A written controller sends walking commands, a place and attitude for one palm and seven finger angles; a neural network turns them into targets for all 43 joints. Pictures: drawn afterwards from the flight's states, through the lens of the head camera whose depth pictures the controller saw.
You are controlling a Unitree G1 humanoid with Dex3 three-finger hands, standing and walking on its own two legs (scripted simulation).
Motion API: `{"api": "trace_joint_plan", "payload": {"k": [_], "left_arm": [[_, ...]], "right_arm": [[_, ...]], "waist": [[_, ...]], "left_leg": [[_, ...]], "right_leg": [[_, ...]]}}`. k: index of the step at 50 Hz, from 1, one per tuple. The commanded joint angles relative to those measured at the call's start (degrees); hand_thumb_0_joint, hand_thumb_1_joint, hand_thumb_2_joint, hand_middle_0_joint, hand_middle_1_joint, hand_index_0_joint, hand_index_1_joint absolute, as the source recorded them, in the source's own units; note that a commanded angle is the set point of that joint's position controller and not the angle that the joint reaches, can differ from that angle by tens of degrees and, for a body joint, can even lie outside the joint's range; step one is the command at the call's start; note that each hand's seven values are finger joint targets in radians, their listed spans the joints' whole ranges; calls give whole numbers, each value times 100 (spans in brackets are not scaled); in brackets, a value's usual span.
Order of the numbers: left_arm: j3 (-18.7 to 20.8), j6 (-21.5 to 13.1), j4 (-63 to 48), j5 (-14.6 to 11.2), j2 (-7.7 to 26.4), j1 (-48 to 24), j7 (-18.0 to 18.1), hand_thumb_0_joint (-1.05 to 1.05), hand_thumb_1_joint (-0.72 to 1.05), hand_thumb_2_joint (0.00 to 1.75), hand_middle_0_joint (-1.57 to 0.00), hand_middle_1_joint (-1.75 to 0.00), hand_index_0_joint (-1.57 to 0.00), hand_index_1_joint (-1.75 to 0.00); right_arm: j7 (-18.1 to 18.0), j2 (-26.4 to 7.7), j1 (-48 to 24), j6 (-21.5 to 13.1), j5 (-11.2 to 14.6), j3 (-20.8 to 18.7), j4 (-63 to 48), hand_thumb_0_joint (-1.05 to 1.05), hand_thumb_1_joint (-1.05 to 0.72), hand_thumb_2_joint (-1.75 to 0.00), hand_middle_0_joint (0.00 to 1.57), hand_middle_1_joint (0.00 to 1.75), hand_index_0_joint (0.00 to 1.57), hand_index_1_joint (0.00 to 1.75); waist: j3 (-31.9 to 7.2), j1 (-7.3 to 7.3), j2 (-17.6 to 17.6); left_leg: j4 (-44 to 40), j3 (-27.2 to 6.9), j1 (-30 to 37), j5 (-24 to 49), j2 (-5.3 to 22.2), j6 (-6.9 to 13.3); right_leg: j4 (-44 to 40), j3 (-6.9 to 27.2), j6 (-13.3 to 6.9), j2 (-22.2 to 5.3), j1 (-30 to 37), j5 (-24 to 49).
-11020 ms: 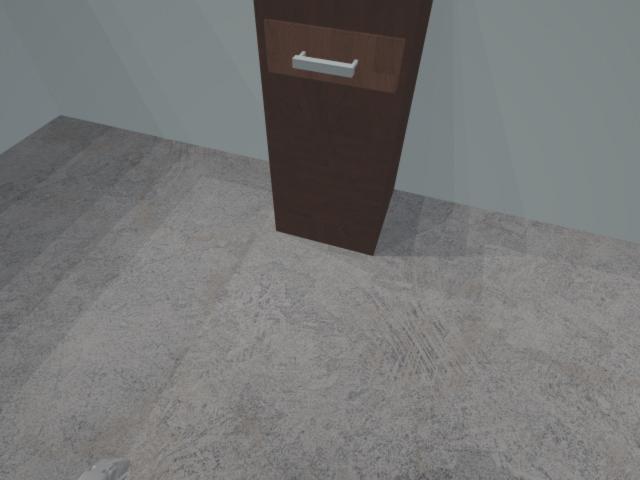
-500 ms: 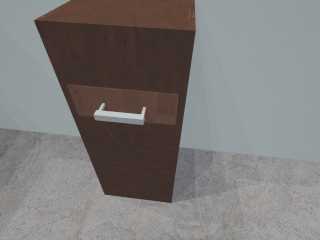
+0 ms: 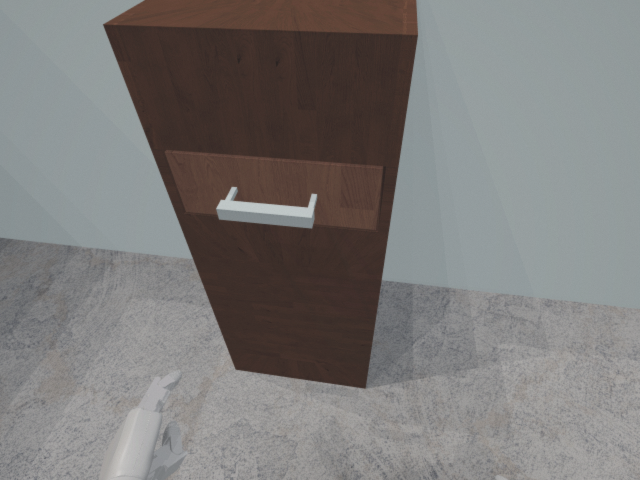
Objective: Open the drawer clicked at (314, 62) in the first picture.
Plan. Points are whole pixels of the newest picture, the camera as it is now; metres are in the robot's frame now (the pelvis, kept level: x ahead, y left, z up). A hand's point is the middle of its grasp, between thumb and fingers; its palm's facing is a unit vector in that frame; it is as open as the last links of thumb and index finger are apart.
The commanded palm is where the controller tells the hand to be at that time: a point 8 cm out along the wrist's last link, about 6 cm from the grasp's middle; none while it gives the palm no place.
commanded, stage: raise the hand with hooked fingers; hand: left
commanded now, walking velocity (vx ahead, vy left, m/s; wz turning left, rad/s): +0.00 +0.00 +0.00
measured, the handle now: (269, 204) +0.56 +0.12 +0.03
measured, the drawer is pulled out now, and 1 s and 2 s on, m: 0.00 0.00 0.00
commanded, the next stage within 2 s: move the hooked fingers above the handle in 1.72 s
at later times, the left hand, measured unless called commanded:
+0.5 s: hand (160, 375) +0.24 +0.22 +0.02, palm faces +0.15 -0.07 -0.99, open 10.1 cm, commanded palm +0.21 +0.21 +0.06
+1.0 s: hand (168, 282) +0.34 +0.22 +0.09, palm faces +0.08 -0.09 -0.99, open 13.0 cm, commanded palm +0.31 +0.21 +0.15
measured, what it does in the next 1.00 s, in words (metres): shifts its weight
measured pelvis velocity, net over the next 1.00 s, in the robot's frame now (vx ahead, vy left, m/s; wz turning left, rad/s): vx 0.07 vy -0.02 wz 0.00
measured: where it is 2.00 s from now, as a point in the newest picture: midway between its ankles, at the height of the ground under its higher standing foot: outside the picture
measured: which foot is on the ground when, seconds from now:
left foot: down 0.00-1.00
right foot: down 0.00-1.00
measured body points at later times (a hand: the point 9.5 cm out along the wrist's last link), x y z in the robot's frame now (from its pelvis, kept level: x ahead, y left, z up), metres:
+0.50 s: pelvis +0.01 -0.03 -0.03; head +0.03 -0.05 +0.42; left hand +0.23 +0.22 +0.07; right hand +0.26 -0.22 -0.10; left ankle +0.06 +0.08 -0.72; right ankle +0.03 -0.13 -0.72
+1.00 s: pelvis +0.07 -0.02 +0.00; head +0.10 -0.06 +0.45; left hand +0.33 +0.22 +0.14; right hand +0.28 -0.25 -0.11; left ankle +0.06 +0.08 -0.72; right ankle +0.03 -0.13 -0.72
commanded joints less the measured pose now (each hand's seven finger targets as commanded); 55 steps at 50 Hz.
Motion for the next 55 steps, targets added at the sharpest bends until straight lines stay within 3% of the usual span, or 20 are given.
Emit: {"api": "trace_joint_plan", "payload": {"k": [1, 3, 4, 5, 7, 9, 10, 12, 14, 15, 20, 25, 29, 34, 38, 39, 43, 47, 54, 55], "left_arm": [[-221, -431, -349, 1979, 232, -509, 643, 0, 67, 80, -22, -45, -22, -45], [-241, -503, 209, 2762, 27, 498, 754, 0, 62, 78, -22, -48, -22, -48], [55, -589, 404, 3095, 217, 797, 793, 0, 60, 77, -22, -50, -22, -50], [81, -671, 153, 3366, 274, 769, 821, 0, 57, 76, -22, -51, -22, -51], [330, -796, -347, 3806, 632, 152, 914, 0, 53, 74, -23, -54, -23, -54], [553, -886, -982, 4142, 986, -588, 1051, 0, 48, 72, -23, -57, -23, -57], [670, -909, -1436, 4337, 1171, -953, 1187, 0, 46, 71, -23, -58, -23, -58], [911, -917, -2090, 4504, 1528, -1350, 1399, 0, 41, 69, -24, -62, -24, -62], [1069, -1028, -2807, 4541, 1868, -2086, 1541, 0, 36, 67, -24, -64, -24, -64], [857, -1088, -2893, 4473, 1660, -2264, 1564, 0, 34, 66, -24, -66, -24, -66], [789, -1231, -2340, 4342, 1634, -2083, 1339, 0, 22, 61, -25, -74, -25, -74], [569, -555, -1742, 3945, 1293, -1063, 497, 0, 11, 56, -26, -81, -26, -81], [1068, -510, -2267, 3818, 1834, -705, 112, 0, 1, 52, -26, -87, -26, -87], [1569, -862, -2916, 4009, 2305, -1266, 286, 0, -10, 47, -27, -94, -27, -94], [1588, -1031, -3116, 3904, 2163, -1591, 434, 0, -20, 43, -28, -100, -28, -100], [1582, -990, -3025, 3818, 2136, -1608, 419, 0, -22, 42, -28, -102, -28, -102], [1357, -763, -2774, 3618, 2023, -1774, 105, 0, -31, 38, -29, -108, -29, -108], [1376, -492, -2667, 3578, 2363, -2197, -370, 0, -41, 34, -29, -114, -29, -114], [1727, -527, -2832, 3446, 2983, -3249, -854, 0, -50, 30, -30, -120, -30, -120], [1668, -527, -2703, 3407, 2908, -3380, -918, 0, -50, 30, -30, -120, -30, -120]], "right_arm": [[103, -860, -1088, -178, -273, -393, -1490, 0, -90, -90, 20, 30, 20, 30], [269, -831, -1321, 188, -370, -452, -1849, 0, -90, -90, 20, 30, 20, 30], [368, -810, -1375, 429, -338, -491, -1909, 0, -90, -90, 20, 30, 20, 30], [436, -794, -1547, 687, -368, -455, -2095, 0, -90, -90, 20, 30, 20, 30], [490, -720, -1830, 1077, -392, -404, -2359, 0, -90, -90, 20, 30, 20, 30], [461, -658, -2018, 1320, -391, -410, -2555, 0, -90, -90, 20, 30, 20, 30], [457, -662, -2140, 1394, -446, -438, -2679, 0, -90, -90, 20, 30, 20, 30], [435, -547, -2037, 1526, -561, -428, -2714, 0, -90, -90, 20, 30, 20, 30], [377, -494, -2055, 1609, -684, -360, -2681, 0, -90, -90, 20, 30, 20, 30], [339, -454, -2144, 1585, -697, -353, -2689, 0, -90, -90, 20, 30, 20, 30], [325, -529, -2139, 1597, -718, -300, -2511, 0, -90, -90, 20, 30, 20, 30], [420, -573, -2109, 1872, -451, -282, -2500, 0, -90, -90, 20, 30, 20, 30], [396, -622, -2098, 1915, -424, -194, -2550, 0, -90, -90, 20, 30, 20, 30], [374, -638, -2014, 1935, -549, -187, -2502, 0, -90, -90, 20, 30, 20, 30], [416, -612, -1893, 1950, -558, -346, -2371, 0, -90, -90, 20, 30, 20, 30], [423, -617, -1883, 1953, -542, -355, -2347, 0, -90, -90, 20, 30, 20, 30], [439, -672, -1866, 2018, -438, -444, -2239, 0, -90, -90, 20, 30, 20, 30], [433, -725, -1926, 2128, -357, -415, -2252, 0, -90, -90, 20, 30, 20, 30], [373, -707, -2032, 2246, -308, -321, -2263, 0, -90, -90, 20, 30, 20, 30], [382, -674, -2004, 2255, -309, -297, -2227, 0, -90, -90, 20, 30, 20, 30]], "waist": [[442, -72, -1221], [358, 281, -1756], [137, 524, -1748], [-183, 673, -1661], [-466, 756, -1507], [-541, 772, -949], [-712, 786, -114], [-1340, 702, 663], [-1637, 494, 536], [-1502, 329, 475], [-1045, 129, 253], [-1264, 430, -296], [-1432, 637, -436], [-1499, 644, -95], [-1822, 525, 434], [-1836, 490, 239], [-1724, 447, -87], [-1611, 475, -329], [-1754, 517, 251], [-1761, 495, 260]], "left_leg": [[-427, -1038, -631, -2254, 302, -255], [-129, -724, -941, -1915, 123, -246], [-68, -631, -987, -1525, 76, -259], [91, -510, -1030, -1159, 9, -257], [225, -434, -1233, -1191, -30, -236], [228, -494, -1254, -1822, -75, -204], [336, -545, -1023, -1883, -55, -186], [689, -637, -452, -1486, -46, -149], [1082, -848, -171, -1225, -70, -122], [1195, -892, -63, -1351, -76, -93], [1281, -933, 17, -1022, -98, -53], [574, -811, -166, -263, 28, -92], [359, -717, -62, 481, 58, -105], [363, -661, 217, 1218, 81, -120], [448, -697, 816, 1903, 109, -133], [448, -716, 802, 1913, 108, -131], [290, -686, 817, 1931, 107, -115], [109, -629, 804, 2055, 77, -92], [-52, -611, 1222, 2576, 78, -95], [-83, -605, 1228, 2513, 59, -92]], "right_leg": [[-447, -92, -103, 466, -1758, -1732], [-565, 128, -182, 481, -1761, -2131], [-514, 342, -259, 507, -1502, -1846], [-386, 456, -310, 477, -1338, -1558], [-293, 643, -322, 376, -1417, -1643], [-267, 774, -338, 390, -1591, -2414], [-99, 842, -387, 450, -1751, -2347], [25, 920, -438, 459, -1896, -1843], [27, 1153, -429, 441, -2160, -1802], [-133, 1265, -411, 406, -2391, -2036], [-251, 1144, -405, 479, -2381, -1446], [-127, 643, -295, 528, -1066, 94], [-153, 653, -225, 467, -317, 1068], [-194, 717, -206, 387, -95, 1907], [-154, 599, -199, 392, -252, 2081], [-162, 530, -186, 386, -192, 2090], [-293, 415, -113, 365, -58, 2214], [-427, 369, -54, 336, 269, 2491], [-643, 324, -58, 350, 627, 2718], [-667, 282, -52, 340, 665, 2700]]}}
